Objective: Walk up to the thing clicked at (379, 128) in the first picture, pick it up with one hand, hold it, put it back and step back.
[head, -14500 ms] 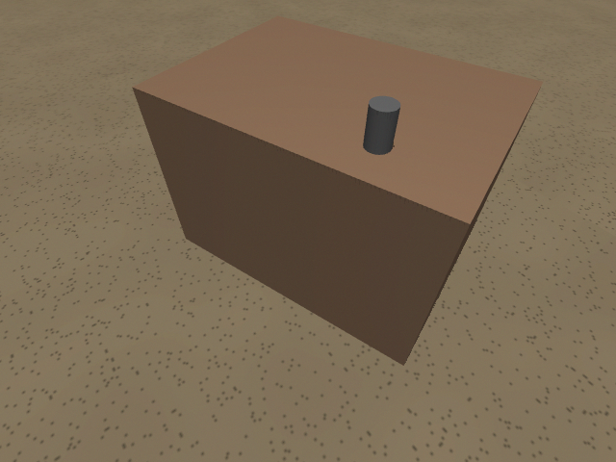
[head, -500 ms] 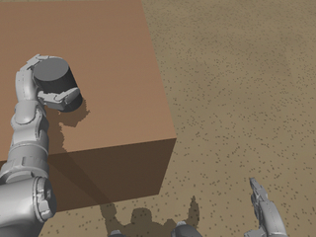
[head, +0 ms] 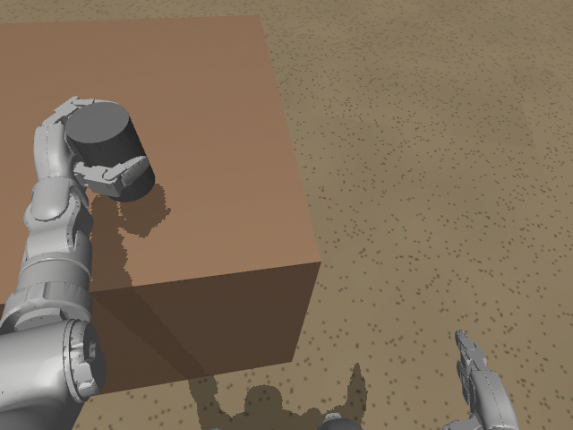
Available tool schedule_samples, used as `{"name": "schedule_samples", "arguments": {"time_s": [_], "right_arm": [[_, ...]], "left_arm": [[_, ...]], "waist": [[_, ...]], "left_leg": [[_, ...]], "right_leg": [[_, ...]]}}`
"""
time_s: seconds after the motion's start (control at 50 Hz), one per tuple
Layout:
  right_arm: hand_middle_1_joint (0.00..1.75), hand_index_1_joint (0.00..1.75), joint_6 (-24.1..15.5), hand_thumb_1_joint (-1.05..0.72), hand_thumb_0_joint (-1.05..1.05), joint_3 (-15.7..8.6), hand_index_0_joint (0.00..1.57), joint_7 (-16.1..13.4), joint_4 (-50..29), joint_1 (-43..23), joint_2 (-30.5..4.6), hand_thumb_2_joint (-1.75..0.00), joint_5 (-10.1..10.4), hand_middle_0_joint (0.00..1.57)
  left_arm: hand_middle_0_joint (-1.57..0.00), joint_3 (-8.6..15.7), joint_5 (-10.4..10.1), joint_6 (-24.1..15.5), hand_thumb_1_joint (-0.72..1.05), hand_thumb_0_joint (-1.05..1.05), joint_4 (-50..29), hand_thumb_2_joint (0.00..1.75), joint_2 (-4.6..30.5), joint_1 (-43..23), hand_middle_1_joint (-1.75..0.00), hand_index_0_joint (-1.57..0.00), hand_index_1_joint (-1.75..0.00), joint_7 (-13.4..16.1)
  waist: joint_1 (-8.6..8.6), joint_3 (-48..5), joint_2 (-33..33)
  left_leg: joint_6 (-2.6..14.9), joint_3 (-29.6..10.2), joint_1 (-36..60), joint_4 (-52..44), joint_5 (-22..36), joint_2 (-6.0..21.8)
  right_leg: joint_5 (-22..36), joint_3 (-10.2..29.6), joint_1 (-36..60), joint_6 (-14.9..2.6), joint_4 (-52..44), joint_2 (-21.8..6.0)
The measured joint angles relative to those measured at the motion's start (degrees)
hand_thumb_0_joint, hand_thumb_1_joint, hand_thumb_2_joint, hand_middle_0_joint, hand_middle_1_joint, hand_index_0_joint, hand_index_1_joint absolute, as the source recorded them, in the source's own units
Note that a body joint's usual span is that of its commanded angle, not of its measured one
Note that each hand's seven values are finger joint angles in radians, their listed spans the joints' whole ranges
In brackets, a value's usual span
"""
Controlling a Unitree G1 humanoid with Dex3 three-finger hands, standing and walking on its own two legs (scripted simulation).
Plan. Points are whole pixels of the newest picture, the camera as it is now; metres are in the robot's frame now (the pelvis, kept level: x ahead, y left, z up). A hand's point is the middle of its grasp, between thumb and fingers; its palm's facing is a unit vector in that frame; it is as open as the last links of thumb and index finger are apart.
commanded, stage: settle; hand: left
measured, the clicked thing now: (115, 155) +0.49 +0.19 +0.10
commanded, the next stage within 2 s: lift in 0.06 s
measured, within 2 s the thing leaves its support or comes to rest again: neither
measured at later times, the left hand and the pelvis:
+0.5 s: hand (100, 143) +0.47 +0.19 +0.15, palm faces +0.14 -0.99 +0.00, open 10.3 cm; pelvis +0.00 +0.00 +0.01, yaw +0 degrees
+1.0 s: hand (71, 148) +0.39 +0.18 +0.22, palm faces +0.14 -0.99 -0.03, open 10.3 cm; pelvis +0.00 +0.00 +0.03, yaw +1 degrees
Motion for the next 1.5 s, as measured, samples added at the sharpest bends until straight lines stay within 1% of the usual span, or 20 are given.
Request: {"name": "schedule_samples", "arguments": {"time_s": [0.12, 0.26, 0.34, 0.5, 0.64, 0.74, 0.88, 0.98, 1.08, 1.18, 1.3, 1.44, 1.5], "right_arm": [[0.05, 0.05, -0.4, 0.52, -0.01, -0.1, 0.06, 0.0, 1.5, -0.5, 0.0, -0.06, 0.1, 0.06], [0.05, 0.05, -0.3, 0.52, -0.01, -0.4, 0.06, 0.2, 2.8, -0.9, 0.2, -0.06, 0.4, 0.06], [0.05, 0.05, -0.5, 0.52, -0.01, -1.2, 0.06, -0.1, 2.5, -0.3, -0.2, -0.06, 0.6, 0.06], [0.05, 0.05, -1.2, 0.52, -0.01, -2.6, 0.06, -1.0, 4.6, 0.1, -0.5, -0.06, 1.6, 0.06], [0.05, 0.05, -1.8, 0.53, -0.01, -3.0, 0.06, -1.8, 7.9, -0.1, -0.1, -0.06, 2.3, 0.06], [0.05, 0.05, -2.7, 0.53, -0.01, -2.9, 0.06, -2.7, 9.9, -0.2, 0.1, -0.06, 2.7, 0.06], [0.05, 0.05, -4.4, 0.53, -0.01, -2.2, 0.06, -3.1, 12.2, -0.5, 0.6, -0.05, 3.1, 0.06], [0.05, 0.05, -5.4, 0.53, -0.01, -1.9, 0.06, -3.0, 13.7, -0.8, 0.6, -0.05, 3.1, 0.06], [0.05, 0.05, -6.8, 0.53, -0.01, -2.1, 0.06, -3.3, 15.3, -1.3, 0.4, -0.05, 3.1, 0.06], [0.05, 0.05, -8.0, 0.53, -0.01, -2.2, 0.06, -3.4, 17.6, -1.8, 0.3, -0.05, 3.0, 0.06], [0.05, 0.05, -9.3, 0.53, -0.01, -2.9, 0.06, -3.0, 19.2, -2.5, 0.1, -0.05, 3.0, 0.06], [0.05, 0.05, -11.0, 0.53, -0.01, -3.5, 0.06, -3.0, 21.1, -2.9, -0.2, -0.05, 3.1, 0.06], [0.05, 0.05, -11.6, 0.53, -0.01, -3.6, 0.06, -3.0, 21.8, -3.1, -0.1, -0.05, 3.0, 0.06]], "left_arm": [[-0.70, -0.4, 0.0, 0.9, -0.49, -0.01, 0.3, 1.15, 0.0, -0.5, -1.07, -0.72, -1.08, -0.2], [-0.70, -0.3, -0.3, 1.9, -0.49, -0.01, -0.7, 1.15, -0.2, -0.1, -1.07, -0.72, -1.08, -0.3], [-0.70, -1.1, -0.2, 3.0, -0.49, -0.01, -2.9, 1.15, -1.0, 1.2, -1.07, -0.73, -1.08, 0.2], [-0.70, -2.9, -1.2, 5.7, -0.49, -0.01, -8.6, 1.15, -3.3, 4.7, -1.07, -0.73, -1.08, 1.0], [-0.70, -4.6, -2.2, 9.8, -0.49, -0.01, -17.7, 1.15, -5.6, 9.5, -1.07, -0.72, -1.08, 2.5], [-0.70, -5.6, -2.7, 13.9, -0.49, -0.01, -25.0, 1.16, -7.1, 12.8, -1.07, -0.73, -1.08, 3.3], [-0.70, -6.2, -3.6, 20.5, -0.49, -0.01, -33.6, 1.16, -7.9, 16.7, -1.07, -0.72, -1.08, 2.4], [-0.70, -6.4, -3.9, 25.9, -0.49, -0.01, -39.5, 1.16, -8.7, 19.2, -1.08, -0.72, -1.09, 2.4], [-0.69, -6.4, -4.2, 29.6, -0.49, -0.01, -45.1, 1.16, -8.9, 21.0, -1.08, -0.72, -1.09, 2.3], [-0.69, -6.0, -4.9, 32.7, -0.49, -0.01, -47.5, 1.16, -9.3, 21.2, -1.08, -0.71, -1.09, 2.2], [-0.69, -6.1, -5.0, 35.9, -0.49, -0.01, -50.1, 1.16, -9.3, 22.0, -1.08, -0.71, -1.09, 2.0], [-0.69, -5.6, -5.9, 37.9, -0.49, -0.01, -52.9, 1.16, -9.7, 22.9, -1.08, -0.72, -1.09, 1.8], [-0.69, -5.4, -6.0, 38.3, -0.49, -0.01, -54.0, 1.16, -9.7, 23.2, -1.08, -0.72, -1.09, 2.0]], "waist": [[0.29, -0.1, 0.1], [0.62, 0.1, 0.4], [1.08, -0.1, 0.5], [2.56, -0.5, 0.4], [4.24, -0.5, 1.1], [5.43, -0.4, 1.6], [6.53, 0.0, 2.0], [7.04, 0.6, 2.2], [7.31, 1.4, 2.4], [7.60, 1.4, 2.3], [7.67, 1.8, 2.5], [7.92, 2.1, 2.6], [8.01, 2.3, 2.6]], "left_leg": [[0.06, 0.1, 1.0, -0.8, 0.2, 0.0], [0.21, 0.3, 2.1, -1.6, 0.6, -0.1], [0.26, 0.4, 3.0, -2.3, 0.8, -0.2], [0.28, 0.6, 6.5, -4.4, 1.4, -0.4], [0.20, 0.7, 10.3, -6.3, 1.8, -0.5], [0.12, 0.6, 13.4, -7.7, 2.1, -0.7], [-0.04, 0.3, 17.2, -10.1, 3.1, -1.1], [-0.16, 0.1, 19.4, -11.6, 4.0, -1.3], [-0.21, -0.1, 21.3, -13.0, 4.8, -1.5], [-0.25, -0.2, 22.7, -14.2, 5.6, -1.6], [-0.24, -0.2, 24.1, -15.5, 6.6, -1.7], [-0.20, -0.2, 25.1, -16.6, 7.4, -1.7], [-0.21, -0.2, 25.5, -16.9, 7.7, -1.7]], "right_leg": [[0.3, 0.1, 1.1, 0.05, -0.9, 0.0], [0.7, 0.2, 2.2, 0.20, -1.7, -0.2], [0.9, 0.3, 3.0, 0.25, -2.4, -0.2], [1.4, 0.4, 6.3, 0.26, -4.3, -0.4], [1.6, 0.4, 10.0, 0.20, -5.9, -0.7], [1.6, 0.2, 13.1, 0.12, -6.9, -0.9], [2.0, -0.1, 16.6, -0.04, -8.4, -1.2], [2.5, -0.4, 18.7, -0.17, -9.4, -1.5], [3.1, -0.5, 20.5, -0.23, -10.5, -1.6], [3.7, -0.7, 21.9, -0.30, -11.4, -1.8], [4.5, -0.7, 23.3, -0.33, -12.6, -1.9], [5.3, -0.8, 24.3, -0.30, -13.7, -1.9], [5.6, -0.8, 24.7, -0.31, -14.0, -1.9]]}}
